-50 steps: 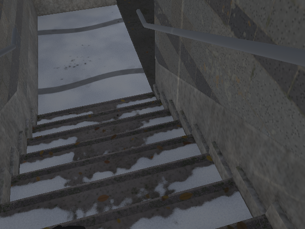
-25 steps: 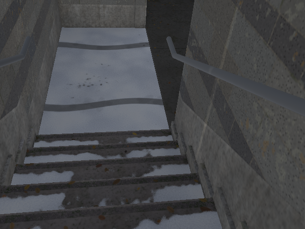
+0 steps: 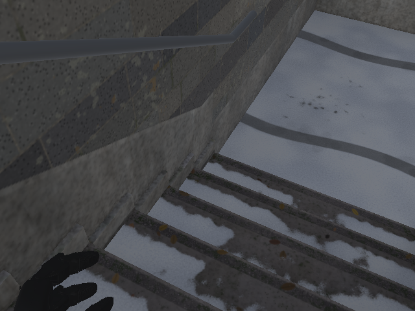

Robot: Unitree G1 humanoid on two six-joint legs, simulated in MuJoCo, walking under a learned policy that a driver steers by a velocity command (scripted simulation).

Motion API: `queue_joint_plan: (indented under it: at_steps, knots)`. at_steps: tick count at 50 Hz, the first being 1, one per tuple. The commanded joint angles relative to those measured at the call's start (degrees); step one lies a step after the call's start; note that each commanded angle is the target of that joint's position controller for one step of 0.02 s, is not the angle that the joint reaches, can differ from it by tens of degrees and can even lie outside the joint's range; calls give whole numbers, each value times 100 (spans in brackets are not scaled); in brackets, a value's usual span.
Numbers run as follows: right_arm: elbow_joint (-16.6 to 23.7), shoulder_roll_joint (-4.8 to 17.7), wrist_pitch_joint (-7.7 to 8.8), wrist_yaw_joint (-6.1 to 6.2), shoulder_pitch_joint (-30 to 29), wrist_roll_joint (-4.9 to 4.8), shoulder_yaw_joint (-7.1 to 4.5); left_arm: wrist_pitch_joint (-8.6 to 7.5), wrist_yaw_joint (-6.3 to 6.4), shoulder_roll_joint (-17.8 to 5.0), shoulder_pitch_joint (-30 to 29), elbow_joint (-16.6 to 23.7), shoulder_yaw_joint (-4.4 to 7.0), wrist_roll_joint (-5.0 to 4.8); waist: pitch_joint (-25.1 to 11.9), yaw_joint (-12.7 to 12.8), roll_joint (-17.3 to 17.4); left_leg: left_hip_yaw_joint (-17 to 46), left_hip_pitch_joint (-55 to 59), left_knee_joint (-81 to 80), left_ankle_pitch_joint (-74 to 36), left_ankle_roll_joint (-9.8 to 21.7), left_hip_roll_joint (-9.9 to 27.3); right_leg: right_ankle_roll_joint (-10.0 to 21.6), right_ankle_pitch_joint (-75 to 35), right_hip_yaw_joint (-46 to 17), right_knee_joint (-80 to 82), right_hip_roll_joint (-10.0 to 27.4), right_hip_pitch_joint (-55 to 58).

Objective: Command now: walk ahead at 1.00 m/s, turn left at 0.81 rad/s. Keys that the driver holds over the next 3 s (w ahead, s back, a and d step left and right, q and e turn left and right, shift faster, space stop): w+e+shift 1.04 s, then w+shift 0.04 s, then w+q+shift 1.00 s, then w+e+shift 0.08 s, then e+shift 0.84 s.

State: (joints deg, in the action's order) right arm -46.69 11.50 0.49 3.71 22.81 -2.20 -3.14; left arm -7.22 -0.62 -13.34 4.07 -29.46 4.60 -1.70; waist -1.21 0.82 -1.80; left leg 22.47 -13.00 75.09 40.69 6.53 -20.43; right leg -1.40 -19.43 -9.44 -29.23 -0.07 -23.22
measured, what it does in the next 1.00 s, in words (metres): goes down, turning right: left foot, then right foot 0.15 m lower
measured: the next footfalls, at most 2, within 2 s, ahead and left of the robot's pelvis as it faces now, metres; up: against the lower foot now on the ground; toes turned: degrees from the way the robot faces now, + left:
left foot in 0.30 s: +0.37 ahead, +0.13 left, +0.00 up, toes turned -8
right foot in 0.64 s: +0.44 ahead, -0.17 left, -0.15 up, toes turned -19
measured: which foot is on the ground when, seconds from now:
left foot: down 0.00-0.00, up 0.02-0.28, down 0.30-0.60, up 0.62-0.92, down 0.94-1.00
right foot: down 0.00-0.34, up 0.36-0.62, down 0.64-0.96, up 0.98-1.00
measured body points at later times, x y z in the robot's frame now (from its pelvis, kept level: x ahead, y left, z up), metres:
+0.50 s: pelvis +0.31 -0.05 -0.09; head +0.31 -0.06 +0.36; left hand +0.46 +0.19 -0.20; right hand +0.43 -0.30 -0.19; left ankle +0.33 +0.14 -0.78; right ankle +0.29 -0.16 -0.75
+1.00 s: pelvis +0.64 -0.20 -0.36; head +0.62 -0.20 +0.09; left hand +0.80 -0.02 -0.49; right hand +0.70 -0.51 -0.39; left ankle +0.77 -0.12 -1.07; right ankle +0.44 -0.20 -0.85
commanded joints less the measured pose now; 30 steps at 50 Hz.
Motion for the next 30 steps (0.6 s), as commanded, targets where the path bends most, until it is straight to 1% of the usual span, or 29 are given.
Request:
queue_joint_plan:
  at_steps: [1,2,3,4,5,6,7,8,9,10,11,12,13,14,15,16,17,18,19,20,21,22,23,24,25,26,28,29,30]
  knots:
    - [1137,-535,298,-230,-1773,213,216,61,-16,-421,4966,-1509,181,214,-712,1952,-1799,210,-4647,4356,832,-170,-5,35,-1213,-360,-1219,1084,5828]
    - [1229,-927,406,-251,-513,60,337,-11,-162,-304,4291,-1442,-13,432,-714,951,-3370,119,-5491,5790,1208,-121,206,448,-3382,-964,-1892,1345,5616]
    - [943,-700,433,-230,241,-84,335,35,-255,-182,3811,-1505,-58,456,-730,378,-2988,-537,-5757,5750,876,-88,716,997,-2643,-1785,-1130,1650,5016]
    - [763,-346,378,-231,205,-56,215,88,-359,-4,3485,-1579,-102,282,-246,75,-1178,-1245,-5783,5465,279,-150,1136,1641,-1031,-2073,-450,1704,3867]
    - [1191,-279,417,-248,-627,-54,238,45,-293,-437,3099,-1527,6,151,329,-48,207,-1363,-5533,4413,-606,10,1652,2046,1997,-3535,466,1886,2341]
    - [1395,-367,465,-229,-1170,-142,330,-91,-224,-879,2690,-1718,62,150,1104,-291,408,-1064,-5650,3680,-647,-93,2018,2378,1926,-4301,426,2234,1243]
    - [1621,-10,461,-256,-2075,-251,259,-160,-76,-609,2451,-1795,-34,168,1403,-247,918,-753,-5779,2435,-1362,-222,2416,2173,2979,-4242,322,2063,631]
    - [1749,318,456,-264,-2311,-150,193,-157,96,-421,1948,-1671,-156,172,1436,-427,1253,-808,-4842,469,-2531,-346,2736,1807,3701,-3446,523,1391,-267]
    - [1830,548,484,-213,-2381,42,89,-87,257,-729,1476,-1596,-111,136,1441,-496,907,-1227,-3231,-1251,-3764,-513,2640,1628,4100,-2614,669,684,-1564]
    - [1798,489,496,-243,-2498,248,84,-36,276,-1007,1599,-1618,-10,87,1017,-207,490,-1568,-1806,-1419,-4809,-746,2403,1659,3573,-2143,464,508,-2085]
    - [1839,230,502,-349,-2158,249,155,-26,244,-1150,1638,-1673,0,11,653,-322,200,-1825,-955,-1452,-4814,-846,2275,1743,2964,-1822,434,631,-2263]
    - [1777,87,529,-450,-1821,190,157,-35,182,-1048,1749,-1681,-9,-33,404,-396,-12,-2001,-508,-971,-5138,-821,2214,1757,2489,-1674,89,752,-2169]
    - [1840,240,541,-485,-2022,156,143,0,215,-340,1927,-1756,-177,-168,327,-272,61,-1312,-997,-1764,-5791,-573,2503,1516,3184,-1616,-579,470,-1297]
    - [1920,176,522,-537,-2107,312,182,74,224,-202,1942,-1711,-249,-214,135,-295,-156,-1527,-837,-2603,-5430,-498,2222,1464,2455,-1379,-773,333,-584]
    - [1836,346,604,-590,-2267,270,105,185,180,-24,2281,-1757,-275,-169,112,-28,-164,-1750,-833,-3457,-5423,-467,2014,1455,2376,-1166,-1335,42,-23]
    - [1759,444,678,-634,-1800,189,-9,303,147,-17,2259,-1743,-268,-31,-174,-335,-330,-1823,42,-3963,-4988,-392,1894,1263,1415,-1073,-2325,-133,241]
    - [1757,877,791,-583,-1290,350,-170,433,-8,696,3177,-1765,-457,-115,-1058,-213,1435,278,2012,-4486,-4124,386,3266,657,1967,-404,-4563,-847,-1804]
    - [1362,912,799,-648,-537,-7,-269,432,-79,684,3070,-1624,-577,-7,-2087,-475,2054,2166,2739,-4944,-1125,689,4080,697,4370,-287,-5162,-413,-2148]
    - [1249,645,804,-675,-171,-131,-230,464,-43,370,2379,-1375,-463,-101,-1489,-821,1989,2073,2743,-4631,-912,677,4127,570,4560,-379,-5371,-167,-2902]
    - [916,642,785,-699,110,-97,-231,529,47,147,1900,-1338,-381,7,-939,-911,1416,1632,2281,-4486,-1127,576,4054,473,4636,-223,-5470,-8,-3208]
    - [706,494,710,-672,75,-139,-210,529,89,17,1573,-1308,-295,50,-205,-773,656,1002,1561,-4105,-1116,504,3959,465,4401,-53,-4838,238,-3443]
    - [709,378,658,-581,-347,9,-177,560,129,-60,1305,-1230,-230,52,228,-589,561,424,760,-3865,-1601,284,3895,526,4164,73,-4255,498,-3093]
    - [729,447,597,-502,-839,140,-172,622,88,-350,1556,-1164,-44,58,484,-61,378,-36,-373,-3873,-1351,129,3676,544,3558,311,-3559,514,-2373]
    - [856,372,616,-370,-1476,111,-200,580,35,-350,1616,-1127,17,78,540,158,665,-455,-1037,-3717,-1413,-135,3599,543,2460,216,-3132,702,-1776]
    - [853,280,664,-292,-1910,143,-185,567,-30,-235,2060,-1245,44,103,382,538,598,-1286,-2190,-3649,-1128,-237,3243,480,1067,690,-2546,433,-390]
    - [746,437,701,-271,-2169,33,-185,651,-142,-94,2442,-1300,30,135,232,846,771,-2005,-2765,-3666,-1162,-371,2968,431,315,943,-1844,341,731]
    - [529,617,685,-228,-2520,-19,-240,734,-196,57,2753,-1389,11,-98,47,1111,968,-2521,-3016,-3202,-1069,-380,2968,331,240,1464,-1833,204,1915]
    - [508,458,690,-256,-2605,22,-207,749,-205,-50,2836,-1434,30,-146,58,1123,798,-2530,-2822,-2948,-1090,-424,3060,459,460,1493,-1647,328,1963]
    - [608,761,774,-284,-3151,81,-304,767,-178,-510,3852,-1726,205,-11,-348,1734,604,-2484,-3086,-1510,-1945,-560,3236,728,188,1485,-2733,356,2983]
Over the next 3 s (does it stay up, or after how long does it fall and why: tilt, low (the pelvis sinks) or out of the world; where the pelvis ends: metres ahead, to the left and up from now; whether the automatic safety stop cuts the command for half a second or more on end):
stays up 1.71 -0.97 -0.96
